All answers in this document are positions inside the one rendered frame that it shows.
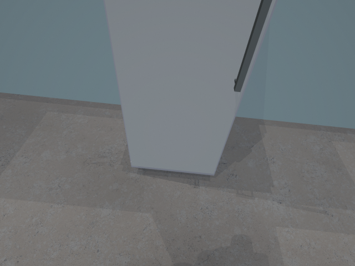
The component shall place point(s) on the fridge door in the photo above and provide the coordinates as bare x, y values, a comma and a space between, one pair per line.
176, 63

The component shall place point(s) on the handle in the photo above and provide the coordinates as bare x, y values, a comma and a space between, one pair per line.
252, 43

